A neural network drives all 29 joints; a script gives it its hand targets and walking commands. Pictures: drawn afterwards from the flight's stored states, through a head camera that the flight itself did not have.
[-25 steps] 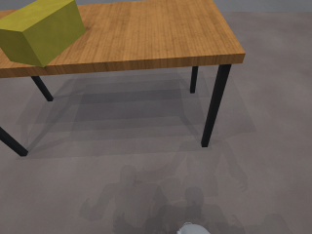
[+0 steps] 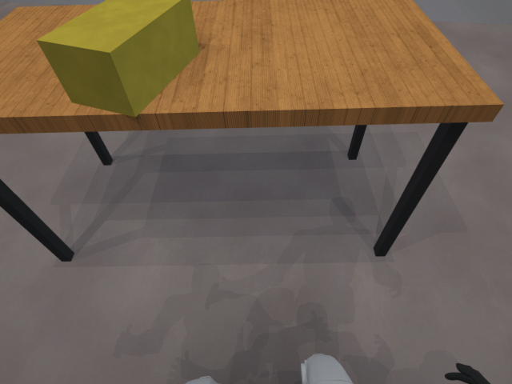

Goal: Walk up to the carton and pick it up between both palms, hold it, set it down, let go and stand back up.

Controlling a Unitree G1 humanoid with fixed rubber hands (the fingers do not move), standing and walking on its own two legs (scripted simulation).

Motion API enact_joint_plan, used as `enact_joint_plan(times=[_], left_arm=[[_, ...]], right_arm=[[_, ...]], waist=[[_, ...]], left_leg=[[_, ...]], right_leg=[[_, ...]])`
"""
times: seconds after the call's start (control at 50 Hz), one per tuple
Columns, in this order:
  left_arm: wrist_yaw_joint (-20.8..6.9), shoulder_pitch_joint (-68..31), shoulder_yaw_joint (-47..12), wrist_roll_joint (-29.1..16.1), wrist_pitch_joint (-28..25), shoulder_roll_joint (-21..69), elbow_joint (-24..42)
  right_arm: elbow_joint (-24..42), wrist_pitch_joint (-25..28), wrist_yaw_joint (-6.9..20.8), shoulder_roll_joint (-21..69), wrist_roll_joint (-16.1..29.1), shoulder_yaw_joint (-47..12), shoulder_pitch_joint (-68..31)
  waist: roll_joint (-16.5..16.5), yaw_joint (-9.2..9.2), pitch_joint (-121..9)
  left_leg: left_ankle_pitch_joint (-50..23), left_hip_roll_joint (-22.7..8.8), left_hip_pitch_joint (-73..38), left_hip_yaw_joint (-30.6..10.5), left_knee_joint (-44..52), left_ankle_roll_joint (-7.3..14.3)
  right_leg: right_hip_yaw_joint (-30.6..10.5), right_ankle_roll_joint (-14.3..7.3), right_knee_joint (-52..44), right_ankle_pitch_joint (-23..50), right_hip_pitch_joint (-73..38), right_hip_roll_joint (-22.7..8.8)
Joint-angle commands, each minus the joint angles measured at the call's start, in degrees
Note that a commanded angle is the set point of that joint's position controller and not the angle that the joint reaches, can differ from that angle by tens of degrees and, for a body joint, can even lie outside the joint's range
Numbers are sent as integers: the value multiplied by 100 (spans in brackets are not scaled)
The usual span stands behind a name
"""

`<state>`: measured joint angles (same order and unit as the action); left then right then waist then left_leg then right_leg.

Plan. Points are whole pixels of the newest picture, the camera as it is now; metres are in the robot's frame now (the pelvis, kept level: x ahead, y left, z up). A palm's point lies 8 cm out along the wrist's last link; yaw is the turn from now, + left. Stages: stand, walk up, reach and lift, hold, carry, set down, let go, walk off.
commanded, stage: walk up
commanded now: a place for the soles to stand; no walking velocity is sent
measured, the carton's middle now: (131, 47) +0.84 +0.29 +0.12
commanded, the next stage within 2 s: none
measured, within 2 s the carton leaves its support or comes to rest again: neither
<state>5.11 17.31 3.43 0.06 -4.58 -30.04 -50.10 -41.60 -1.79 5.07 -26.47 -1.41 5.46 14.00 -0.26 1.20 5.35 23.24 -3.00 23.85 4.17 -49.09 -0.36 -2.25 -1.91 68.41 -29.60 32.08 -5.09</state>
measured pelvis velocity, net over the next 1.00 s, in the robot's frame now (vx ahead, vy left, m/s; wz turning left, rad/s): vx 0.15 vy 0.24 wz -0.10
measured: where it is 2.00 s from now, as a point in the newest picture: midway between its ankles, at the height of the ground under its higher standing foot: (176, 383)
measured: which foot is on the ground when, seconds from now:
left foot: down 0.00-0.14, up 0.16-0.48, down 0.50-1.00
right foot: up 0.00-0.10, down 0.12-0.52, up 0.54-0.72, down 0.74-1.00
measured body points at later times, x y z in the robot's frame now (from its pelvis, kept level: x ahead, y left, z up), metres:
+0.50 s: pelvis +0.08 +0.15 -0.01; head +0.10 +0.12 +0.44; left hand +0.16 +0.54 -0.05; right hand +0.17 -0.20 -0.11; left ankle +0.14 +0.33 -0.70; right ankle +0.11 -0.05 -0.69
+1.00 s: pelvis +0.15 +0.24 +0.01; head +0.17 +0.24 +0.46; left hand +0.29 +0.54 -0.10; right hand +0.20 -0.09 -0.09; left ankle +0.18 +0.35 -0.70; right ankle +0.19 +0.12 -0.69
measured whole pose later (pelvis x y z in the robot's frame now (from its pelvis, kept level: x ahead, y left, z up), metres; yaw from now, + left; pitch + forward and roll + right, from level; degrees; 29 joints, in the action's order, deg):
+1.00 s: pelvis +0.15 +0.24 +0.01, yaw -5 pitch -3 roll +0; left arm 0.6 10.0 1.0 0.3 -1.9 -22.9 -51.2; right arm -49.6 3.2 -0.8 -22.8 -0.6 1.6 13.5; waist 1.1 0.5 5.3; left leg 23.0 -1.8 19.9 3.4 -45.8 0.6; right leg 0.2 -1.5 46.4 -23.7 23.2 -0.5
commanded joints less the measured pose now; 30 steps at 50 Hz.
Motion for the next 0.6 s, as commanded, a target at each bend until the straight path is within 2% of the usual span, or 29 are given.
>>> enact_joint_plan(times=[0.0, 0.02, 0.04, 0.06, 0.08, 0.1, 0.12, 0.14, 0.16, 0.18, 0.2, 0.22, 0.24, 0.26, 0.28, 0.3, 0.32, 0.34, 0.36, 0.38, 0.42, 0.44, 0.46, 0.48, 0.5, 0.52, 0.54, 0.56, 0.58], left_arm=[[-26, 655, 316, -26, -302, -1189, 207], [-54, 564, 297, -22, -308, -974, 200], [-52, 683, 310, -25, -317, -921, 220], [-2, 1228, 338, -85, -372, -849, 76], [29, 1420, 439, -18, -369, -917, -82], [105, 1776, 618, 93, -365, -1455, 55], [176, 1660, 639, 127, -389, -1859, 200], [174, 1171, 692, 57, -342, -1969, 319], [197, 914, 659, 6, -355, -1747, 452], [168, 790, 554, -8, -356, -1450, 442], [160, 632, 548, -12, -343, -1371, 475], [114, 574, 448, -26, -340, -1296, 456], [73, 463, 470, 23, -338, -1296, 491], [52, 169, 441, 28, -354, -1181, 576], [51, 289, 454, 42, -369, -1246, 610], [54, 483, 528, 85, -355, -1397, 588], [65, 236, 585, 133, -367, -1540, 608], [39, 179, 579, 104, -338, -1558, 663], [50, 110, 597, 146, -322, -1646, 672], [38, 79, 624, 171, -305, -1780, 624], [15, -309, 601, 215, -221, -1711, 710], [23, -482, 543, 250, -158, -1741, 691], [14, -320, 393, 246, -119, -1320, 739], [32, -194, 227, 186, -51, -797, 686], [106, -338, 162, -13, -29, -652, 811], [115, -869, 211, 8, -74, -1319, 826], [68, -621, 234, -25, -141, -1415, 595], [-19, -214, 240, 46, -171, -1382, 284], [-103, -17, 265, 36, -195, -1327, 167]], right_arm=[[551, 141, -94, -1395, -63, 354, 33], [586, 145, -65, -1350, -81, 343, 33], [568, 132, -95, -1195, -97, 299, 20], [737, 116, -105, -1102, -89, 228, -270], [746, 70, -95, -743, -115, 172, -120], [861, 85, -90, -534, -56, 79, -4], [857, 11, -146, -465, -67, 63, 168], [708, -109, -187, -1186, -103, 300, 147], [718, -137, -188, -1399, -144, 334, 37], [559, -117, -203, -1232, -83, 305, 367], [494, -102, -222, -1118, -105, 318, 506], [448, -97, -234, -1079, -68, 328, 551], [349, -163, -183, -1121, -99, 361, 832], [345, -167, -136, -1115, -62, 341, 958], [431, -178, -94, -1013, -64, 313, 762], [423, -197, -50, -1133, -107, 350, 632], [526, -237, -22, -1038, -124, 345, 428], [431, -204, 0, -1102, -70, 355, 396], [474, -222, 72, -1116, -76, 398, 342], [509, -216, 59, -1097, -101, 383, 397], [275, -219, 70, -1233, -68, 507, 977], [67, -196, 59, -1261, -86, 535, 1317], [-125, -123, 3, -1269, -94, 548, 1736], [-164, -95, -51, -1549, -178, 618, 2015], [138, -19, -86, -2130, -153, 639, 1453], [321, -20, -138, -2479, -38, 608, 891], [271, 36, -176, -2214, -47, 620, 612], [206, 99, -227, -2130, -49, 554, 559], [358, 125, -233, -1922, -86, 478, 221]], waist=[[-1317, 46, -180], [-1252, 9, -224], [-1195, 7, -361], [-1331, -365, -463], [-633, -483, -555], [228, -793, -848], [491, -566, -842], [120, -530, -899], [-662, -319, -589], [-413, -200, -272], [-43, -73, -410], [198, -4, -244], [410, 112, -374], [736, 209, -300], [910, 63, -212], [797, -10, -370], [1051, 68, -9], [1253, 43, 31], [1065, 64, -12], [1537, 97, -8], [1322, 436, -373], [1076, 626, -252], [95, 779, -474], [-1240, 942, -164], [-2227, 863, 193], [-1200, 668, 700], [-742, 442, 567], [-788, 247, 146], [-791, 92, -81]], left_leg=[[-803, -1234, -282, -2011, 2281, 1630], [-1542, -1182, -353, -1675, 2088, 1583], [-1832, -1095, -219, -1441, 1871, 1496], [-1686, -840, 310, -1116, 1296, 1222], [-1442, -578, 881, -859, 694, 969], [-869, -21, 1518, -431, -851, 551], [708, 245, 2137, -685, -1830, 110], [890, -92, 2083, -1229, -2202, 258], [617, -215, 2219, -1315, -2307, 215], [149, -54, 2126, -1396, -2268, 177], [210, -265, 1917, -1189, -2238, 168], [238, -317, 1657, -1132, -2257, 141], [-19, -247, 1423, -1065, -2382, 125], [-221, -302, 1423, -942, -2273, 83], [-276, -377, 1199, -840, -2089, 57], [-132, -369, 1152, -733, -1963, 1], [-27, -519, 1173, -939, -1500, 27], [-48, -612, 1124, -867, -1106, -6], [-41, -524, 843, -719, -1114, 7], [286, -522, 728, -660, -623, 36], [235, -183, -471, -67, -515, 149], [217, -128, -1145, -37, 145, 253], [148, 198, -1681, 49, 520, 226], [1525, 137, -1655, -645, 1503, 481], [3491, -1398, -1058, -4253, 3595, 1206], [4065, -2203, -138, -5444, 4171, 2047], [3302, -1936, -509, -4727, 3599, 1935], [2467, -1856, -531, -4172, 3134, 1802], [2075, -1586, -130, -3305, 2672, 1638]], right_leg=[[671, 3, -1059, 267, 38, 166], [834, 10, -1517, 126, -282, 248], [724, -54, -2236, 362, -823, 335], [592, -135, -3063, 1324, -1846, 326], [374, -20, -3441, 1735, -2794, 348], [-1162, -209, -4380, 872, -3496, -518], [-3730, -761, -5128, 224, -3366, -2054], [-4326, -1280, -5171, -489, -3109, -2668], [-3761, -1353, -4857, 138, -3068, -2439], [-2875, -847, -4695, 1250, -2808, -1875], [-2186, -1096, -4379, 2069, -2547, -1650], [-1580, -1135, -4164, 2704, -1961, -1505], [-1273, -1012, -4184, 2424, -1822, -1282], [-933, -1101, -4142, 2526, -1583, -1130], [-826, -1022, -4211, 2378, -1197, -1014], [-1058, -1055, -4243, 1289, -1215, -1124], [-1037, -1106, -4257, 893, -1011, -1222], [-900, -1129, -4202, 750, -905, -1170], [-945, -1161, -4341, -41, -452, -1165], [-849, -1124, -4134, 282, -589, -1171], [-599, -941, -3831, -584, 199, -948], [-237, -870, -3152, -509, 636, -708], [240, -570, -2214, -1145, 1096, -378], [714, -448, -633, -1072, 1439, 277], [720, -87, 598, -1019, 2539, 832], [-182, -39, 744, -686, 2198, 238], [-13, -56, 556, -308, 2108, 82], [32, -11, 299, -123, 1602, -23], [309, 56, -274, 125, 780, -98]])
